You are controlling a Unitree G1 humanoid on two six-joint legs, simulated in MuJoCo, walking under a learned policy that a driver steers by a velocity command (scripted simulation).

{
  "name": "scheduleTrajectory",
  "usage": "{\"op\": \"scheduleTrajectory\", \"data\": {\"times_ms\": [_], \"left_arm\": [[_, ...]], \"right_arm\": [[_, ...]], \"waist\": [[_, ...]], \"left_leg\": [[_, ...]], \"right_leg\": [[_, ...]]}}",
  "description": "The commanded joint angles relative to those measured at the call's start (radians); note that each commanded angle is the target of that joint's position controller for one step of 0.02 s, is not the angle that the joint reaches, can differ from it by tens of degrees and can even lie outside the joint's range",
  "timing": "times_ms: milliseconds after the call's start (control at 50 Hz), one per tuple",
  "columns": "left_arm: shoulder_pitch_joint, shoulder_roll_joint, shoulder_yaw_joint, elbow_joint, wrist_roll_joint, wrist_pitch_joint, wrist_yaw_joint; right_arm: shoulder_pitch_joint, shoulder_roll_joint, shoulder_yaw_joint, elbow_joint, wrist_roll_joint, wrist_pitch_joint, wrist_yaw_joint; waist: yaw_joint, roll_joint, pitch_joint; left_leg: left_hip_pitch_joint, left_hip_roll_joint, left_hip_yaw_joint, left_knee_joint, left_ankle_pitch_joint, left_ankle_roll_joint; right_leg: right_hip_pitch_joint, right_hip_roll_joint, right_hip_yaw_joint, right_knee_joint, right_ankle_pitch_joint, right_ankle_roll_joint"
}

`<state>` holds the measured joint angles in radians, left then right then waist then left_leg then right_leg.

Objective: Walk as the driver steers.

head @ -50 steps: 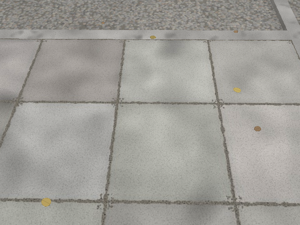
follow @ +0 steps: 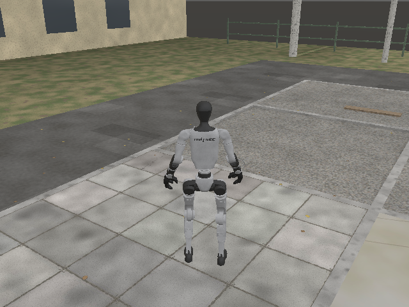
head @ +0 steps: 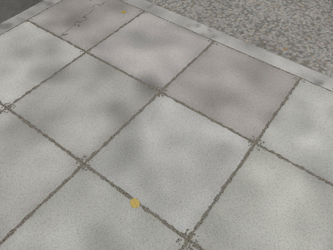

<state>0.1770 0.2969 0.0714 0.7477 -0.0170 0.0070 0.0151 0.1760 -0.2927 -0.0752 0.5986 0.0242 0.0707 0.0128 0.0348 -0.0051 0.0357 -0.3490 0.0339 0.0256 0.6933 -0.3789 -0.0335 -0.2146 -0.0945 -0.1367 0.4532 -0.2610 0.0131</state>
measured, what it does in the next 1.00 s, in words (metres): walks ahead: left foot, then right foot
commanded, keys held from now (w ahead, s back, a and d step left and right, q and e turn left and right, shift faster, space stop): w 0.76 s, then w+e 0.24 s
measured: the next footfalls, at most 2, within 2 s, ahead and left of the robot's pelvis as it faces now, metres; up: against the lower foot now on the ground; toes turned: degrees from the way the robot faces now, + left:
left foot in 0.04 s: +0.02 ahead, +0.12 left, +0.00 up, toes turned +3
right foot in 0.54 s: +0.40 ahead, -0.08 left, +0.00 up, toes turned +2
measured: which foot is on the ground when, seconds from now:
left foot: up 0.00-0.02, down 0.04-0.56, up 0.58-1.00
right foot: down 0.00-0.04, up 0.06-0.52, down 0.54-1.00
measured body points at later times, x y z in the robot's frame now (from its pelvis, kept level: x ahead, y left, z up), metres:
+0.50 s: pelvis +0.18 +0.02 -0.01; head +0.22 +0.04 +0.43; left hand +0.39 +0.27 -0.10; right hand +0.19 -0.27 -0.13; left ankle -0.02 +0.12 -0.74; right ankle +0.36 -0.09 -0.72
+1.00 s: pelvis +0.46 +0.04 +0.00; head +0.49 +0.04 +0.45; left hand +0.46 +0.33 -0.13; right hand +0.69 -0.18 -0.08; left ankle +0.63 +0.19 -0.72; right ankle +0.36 -0.08 -0.74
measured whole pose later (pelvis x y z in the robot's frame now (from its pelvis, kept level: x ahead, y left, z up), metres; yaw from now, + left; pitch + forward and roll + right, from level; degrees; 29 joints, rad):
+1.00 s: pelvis +0.46 +0.04 +0.00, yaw +0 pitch +2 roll -2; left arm 0.38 0.29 0.06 0.85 -0.03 -0.06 0.00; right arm 0.06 -0.27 -0.03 0.69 0.01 -0.09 0.02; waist 0.10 0.04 0.03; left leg -0.56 0.07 -0.07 0.52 0.03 -0.03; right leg -0.02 0.05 0.03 0.30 -0.31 -0.02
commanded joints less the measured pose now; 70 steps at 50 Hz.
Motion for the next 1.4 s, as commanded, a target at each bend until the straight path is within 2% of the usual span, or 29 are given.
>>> {"op": "scheduleTrajectory", "data": {"times_ms": [20,40,60,80,100,120,180,320,460,500,540,560,580,600,620,640,680,720,820,940,1000,1040,1060,1080,1100,1120,1160,1260,1400], "left_arm": [[-0.012,0.169,0.042,-0.034,-0.022,-0.021,-0.014],[-0.003,0.099,0.019,-0.025,-0.008,-0.029,-0.023],[-0.045,-0.006,-0.021,-0.065,0.042,-0.042,-0.040],[-0.087,0.071,0.005,-0.109,0.016,-0.062,-0.038],[-0.141,0.147,0.025,-0.113,-0.013,-0.074,-0.038],[-0.130,0.161,0.032,-0.106,-0.019,-0.080,-0.043],[-0.077,0.138,0.032,-0.055,0.009,-0.092,-0.047],[-0.172,0.056,-0.002,-0.074,0.002,-0.093,-0.057],[-0.259,0.066,-0.012,-0.126,-0.004,-0.113,-0.091],[-0.183,0.101,0.004,-0.113,0.001,-0.112,-0.084],[0.097,0.175,0.039,-0.047,0.004,-0.105,-0.060],[0.244,0.274,0.061,-0.029,0.028,-0.101,-0.049],[0.289,0.224,0.048,-0.002,0.014,-0.104,-0.058],[0.217,0.167,0.028,-0.008,0.002,-0.102,-0.054],[0.150,0.139,0.019,-0.017,0.005,-0.096,-0.047],[0.089,0.120,0.011,-0.020,0.012,-0.095,-0.045],[0.028,0.087,0.002,-0.030,0.032,-0.104,-0.046],[0.024,0.092,0.004,-0.017,0.022,-0.119,-0.047],[0.078,0.129,0.014,0.014,0.007,-0.117,-0.031],[0.193,0.166,0.026,0.046,-0.014,-0.083,-0.015],[0.193,0.174,0.033,0.049,-0.011,-0.066,-0.007],[0.189,0.131,0.017,0.045,0.000,-0.060,-0.008],[0.191,0.052,-0.011,0.012,0.026,-0.061,-0.010],[0.327,-0.029,-0.033,-0.021,-0.004,-0.079,-0.013],[0.278,0.087,-0.008,0.000,-0.031,-0.083,-0.010],[0.181,0.143,0.011,-0.022,-0.036,-0.081,-0.009],[0.122,0.122,0.015,-0.038,-0.014,-0.071,-0.008],[0.095,0.049,0.010,-0.075,-0.010,-0.027,-0.020],[-0.091,0.023,-0.006,-0.147,-0.005,-0.036,-0.058]], "right_arm": [[0.098,-0.083,-0.030,-0.022,0.002,-0.030,0.007],[0.203,-0.105,-0.042,0.020,0.005,-0.036,0.000],[0.303,-0.190,-0.053,0.032,-0.006,-0.047,-0.016],[0.272,-0.262,-0.062,0.001,-0.022,-0.077,-0.007],[0.246,-0.201,-0.048,0.004,-0.019,-0.102,-0.001],[0.205,-0.158,-0.031,0.014,-0.016,-0.117,-0.002],[0.137,-0.123,-0.012,0.007,-0.022,-0.129,-0.012],[0.211,-0.140,-0.016,0.068,-0.020,-0.139,-0.025],[0.269,-0.165,-0.027,0.140,-0.001,-0.129,-0.031],[0.256,-0.187,-0.032,0.145,-0.006,-0.122,-0.034],[0.250,-0.170,-0.019,0.146,-0.014,-0.112,-0.040],[0.354,-0.069,0.012,0.117,-0.029,-0.122,-0.034],[0.377,-0.032,0.028,0.137,-0.013,-0.142,-0.029],[0.257,-0.136,0.001,0.114,0.019,-0.159,-0.020],[0.167,-0.146,0.003,0.084,0.032,-0.169,-0.014],[0.121,-0.132,0.006,0.075,0.015,-0.173,-0.015],[0.157,-0.111,0.001,0.097,-0.004,-0.155,-0.016],[0.192,-0.074,0.008,0.115,-0.007,-0.134,-0.020],[0.010,-0.055,0.018,0.059,-0.029,-0.144,-0.024],[-0.176,-0.049,0.023,0.015,-0.011,-0.177,0.009],[-0.139,-0.096,0.005,0.021,-0.007,-0.188,0.015],[0.054,-0.160,-0.029,0.069,-0.012,-0.196,0.005],[0.222,-0.231,-0.047,0.084,-0.032,-0.194,-0.006],[0.257,-0.301,-0.062,0.107,-0.040,-0.180,-0.001],[0.241,-0.189,-0.038,0.096,-0.034,-0.179,0.002],[0.186,-0.133,-0.020,0.093,-0.028,-0.179,-0.001],[0.080,-0.080,-0.002,0.097,-0.033,-0.177,-0.001],[0.042,-0.098,-0.017,0.132,-0.034,-0.196,-0.010],[0.077,-0.161,-0.038,0.171,-0.023,-0.173,-0.024]], "waist": [[-0.061,-0.124,-0.077],[-0.098,-0.034,-0.121],[-0.118,0.261,-0.159],[-0.123,0.273,-0.106],[-0.136,0.190,-0.031],[-0.108,0.191,0.032],[-0.062,0.145,0.044],[-0.095,0.103,0.047],[-0.095,0.102,0.091],[-0.048,0.136,0.014],[0.094,0.127,-0.189],[0.081,-0.080,-0.382],[0.076,-0.262,-0.517],[0.090,-0.175,-0.344],[0.069,-0.112,-0.205],[0.029,-0.035,-0.105],[-0.036,-0.062,-0.059],[-0.061,-0.070,-0.045],[-0.024,-0.034,0.023],[0.042,-0.045,0.027],[0.000,-0.081,0.001],[-0.103,-0.068,-0.116],[-0.163,0.060,-0.295],[-0.088,0.369,-0.405],[-0.128,0.245,-0.340],[-0.136,0.168,-0.212],[-0.087,0.116,-0.094],[-0.040,0.093,-0.015],[-0.096,0.053,0.039]], "left_leg": [[0.234,-0.062,0.074,-0.255,0.090,0.082],[0.425,-0.028,-0.003,-0.289,0.089,0.107],[0.589,0.231,-0.364,-0.338,0.193,0.178],[0.487,0.384,-0.674,-0.455,-0.019,0.365],[0.440,0.350,-0.622,-0.497,-0.121,0.366],[0.409,0.301,-0.526,-0.510,-0.142,0.326],[0.353,0.200,-0.336,-0.543,0.129,0.254],[0.329,0.153,-0.154,-0.571,0.352,0.227],[0.424,0.224,-0.146,-0.515,0.472,0.211],[0.460,0.216,-0.131,-0.398,0.805,0.189],[0.318,0.142,-0.073,-0.034,0.977,0.136],[-0.049,0.028,-0.050,0.373,0.559,0.074],[-0.239,-0.125,-0.157,0.623,-0.172,0.044],[-0.360,-0.057,-0.205,0.702,-0.157,0.057],[-0.383,0.000,-0.157,0.676,-0.081,0.072],[-0.359,0.049,-0.124,0.596,-0.004,0.075],[-0.244,0.099,-0.126,0.511,0.080,0.071],[-0.214,0.111,-0.109,0.461,0.097,0.051],[-0.294,0.112,-0.086,0.157,0.344,0.002],[-0.200,0.033,-0.075,-0.150,0.466,-0.011],[-0.116,0.017,-0.087,-0.210,0.359,0.019],[0.178,0.023,-0.073,-0.242,0.313,0.075],[0.460,0.217,-0.260,-0.206,0.284,0.138],[0.729,0.414,-0.706,-0.323,0.058,0.285],[0.670,0.385,-0.740,-0.395,-0.110,0.267],[0.561,0.350,-0.566,-0.400,-0.076,0.225],[0.360,0.273,-0.357,-0.442,0.142,0.202],[0.231,0.251,-0.123,-0.544,0.357,0.222],[0.291,0.236,0.092,-0.557,0.419,0.192]], "right_leg": [[-0.064,-0.179,0.154,-0.094,-0.114,-0.167],[-0.182,-0.126,0.082,0.060,-0.162,-0.113],[-0.428,-0.018,-0.016,0.462,-0.377,-0.017],[-0.645,0.062,0.089,0.622,-0.394,0.003],[-0.677,0.011,0.152,0.688,-0.310,-0.009],[-0.700,-0.013,0.162,0.673,-0.187,-0.024],[-0.614,-0.031,0.159,0.599,0.048,-0.012],[-0.523,0.015,0.128,0.267,0.315,0.028],[-0.458,0.050,0.120,0.071,0.266,-0.048],[-0.316,0.102,0.080,0.071,0.192,-0.084],[0.130,0.105,0.082,0.085,0.220,-0.154],[0.560,-0.177,0.480,0.104,0.136,-0.296],[0.684,-0.310,0.902,-0.103,-0.064,-0.387],[0.564,-0.275,0.821,-0.163,-0.192,-0.327],[0.406,-0.240,0.671,-0.181,-0.179,-0.288],[0.239,-0.202,0.567,-0.214,-0.086,-0.269],[0.064,-0.140,0.450,-0.271,0.033,-0.256],[-0.009,-0.128,0.381,-0.319,0.097,-0.277],[-0.015,-0.082,0.274,-0.357,0.199,-0.263],[0.074,-0.097,0.296,-0.267,0.184,-0.222],[0.139,-0.132,0.364,-0.175,0.185,-0.190],[0.083,-0.052,0.321,0.069,0.292,-0.139],[-0.080,0.031,0.257,0.388,0.087,-0.095],[-0.438,0.153,0.197,0.707,-0.337,-0.042],[-0.542,0.096,0.281,0.827,-0.306,-0.040],[-0.578,0.058,0.268,0.846,-0.213,-0.044],[-0.522,-0.005,0.255,0.775,-0.081,-0.031],[-0.477,-0.041,0.236,0.650,0.027,-0.004],[-0.445,-0.019,0.147,0.291,0.271,-0.021]]}}
Keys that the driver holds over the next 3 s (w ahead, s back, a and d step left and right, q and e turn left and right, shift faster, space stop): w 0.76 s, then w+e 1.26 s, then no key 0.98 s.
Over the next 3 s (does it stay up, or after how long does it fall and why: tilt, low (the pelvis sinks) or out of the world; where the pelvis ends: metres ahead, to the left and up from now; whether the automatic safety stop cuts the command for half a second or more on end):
stays up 1.14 -0.20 0.00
